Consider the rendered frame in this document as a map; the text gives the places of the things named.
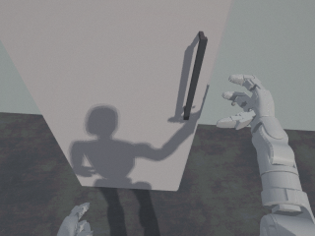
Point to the robot right hand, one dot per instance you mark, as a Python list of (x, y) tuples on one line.
[(261, 102)]

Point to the fridge door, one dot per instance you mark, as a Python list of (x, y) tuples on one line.
[(111, 79)]

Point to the robot right forearm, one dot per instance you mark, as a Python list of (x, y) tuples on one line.
[(282, 192)]

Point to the handle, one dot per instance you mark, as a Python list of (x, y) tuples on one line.
[(203, 40)]

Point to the robot left hand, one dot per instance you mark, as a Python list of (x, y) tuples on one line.
[(71, 225)]

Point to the robot right upper arm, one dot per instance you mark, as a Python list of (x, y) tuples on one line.
[(284, 225)]

